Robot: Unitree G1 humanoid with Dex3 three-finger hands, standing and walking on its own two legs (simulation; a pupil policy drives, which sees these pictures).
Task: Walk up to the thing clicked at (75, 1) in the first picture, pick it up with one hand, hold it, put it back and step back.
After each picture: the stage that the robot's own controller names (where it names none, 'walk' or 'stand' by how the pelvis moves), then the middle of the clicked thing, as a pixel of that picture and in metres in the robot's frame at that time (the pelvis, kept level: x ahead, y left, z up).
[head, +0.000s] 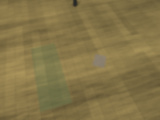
stand; (75, 2) +2.18 +0.15 -0.72
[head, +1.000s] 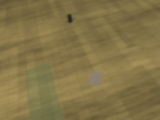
walk; (69, 18) +2.03 +0.35 -0.70
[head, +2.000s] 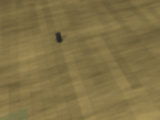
walk; (58, 37) +1.39 +0.41 -0.72
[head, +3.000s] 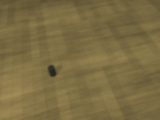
walk; (52, 71) +0.89 +0.39 -0.72
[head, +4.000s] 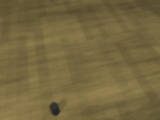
walk; (54, 109) +0.53 +0.24 -0.69
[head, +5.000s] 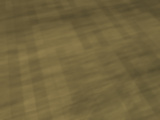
stand; out of the picture +0.30 +0.21 -0.70
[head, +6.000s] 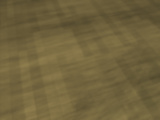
stand; out of the picture +0.27 +0.21 -0.73
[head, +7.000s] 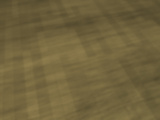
stand; out of the picture +0.28 +0.20 -0.73
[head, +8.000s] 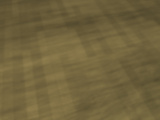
stand; out of the picture +0.27 +0.21 -0.73
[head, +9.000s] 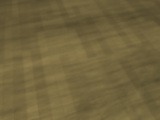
stand; out of the picture +0.27 +0.20 -0.73
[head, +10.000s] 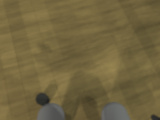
go down; (43, 99) +0.32 +0.21 -0.51
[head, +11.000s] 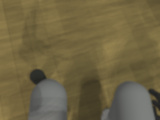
go down; (39, 78) +0.37 +0.22 -0.33
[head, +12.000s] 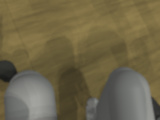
close in; (7, 72) +0.35 +0.24 -0.24
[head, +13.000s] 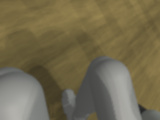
close; out of the picture +0.36 +0.25 -0.22
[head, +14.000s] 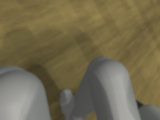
close; out of the picture +0.35 +0.25 -0.22
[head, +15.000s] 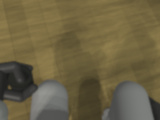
lift; (22, 83) +0.30 +0.22 -0.07
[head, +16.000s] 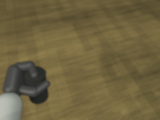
hold; (36, 85) +0.32 +0.17 +0.04
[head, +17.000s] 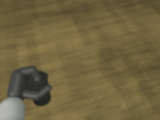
hold; (39, 89) +0.32 +0.17 +0.00
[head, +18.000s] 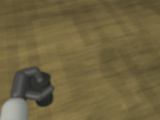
hold; (42, 89) +0.32 +0.16 -0.01
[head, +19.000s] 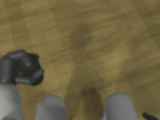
crouch; (31, 70) +0.37 +0.19 -0.08
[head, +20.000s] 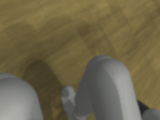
lower; out of the picture +0.39 +0.26 -0.22
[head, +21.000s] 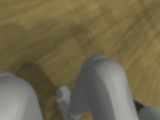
lower; out of the picture +0.40 +0.27 -0.22
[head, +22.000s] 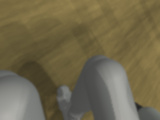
lower; out of the picture +0.39 +0.27 -0.22
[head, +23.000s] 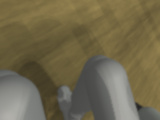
lower; out of the picture +0.39 +0.26 -0.22
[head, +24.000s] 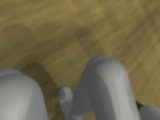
loosen; out of the picture +0.38 +0.25 -0.22
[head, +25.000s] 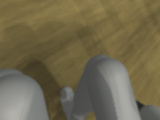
withdraw; out of the picture +0.37 +0.23 -0.22
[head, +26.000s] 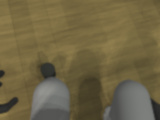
walk; (48, 72) +0.39 +0.18 -0.33
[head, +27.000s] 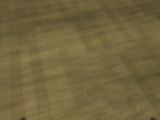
stand; out of the picture +0.30 +0.16 -0.66
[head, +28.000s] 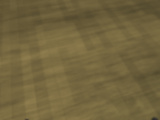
stand; out of the picture +0.32 +0.18 -0.67
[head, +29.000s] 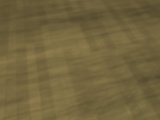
stand; out of the picture +0.32 +0.17 -0.70
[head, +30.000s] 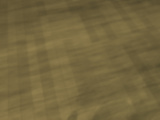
walk; out of the picture +0.34 +0.16 -0.71
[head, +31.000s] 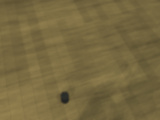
walk; (64, 97) +0.49 +0.12 -0.71
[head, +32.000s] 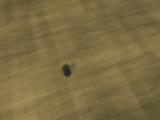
walk; (66, 70) +0.79 +0.23 -0.70
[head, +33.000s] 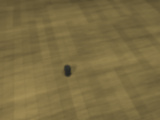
stand; (67, 70) +0.94 +0.18 -0.71
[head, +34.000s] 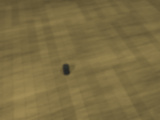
stand; (66, 69) +0.94 +0.19 -0.73
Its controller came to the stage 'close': yes
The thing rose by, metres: 0.71
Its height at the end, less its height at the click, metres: +0.00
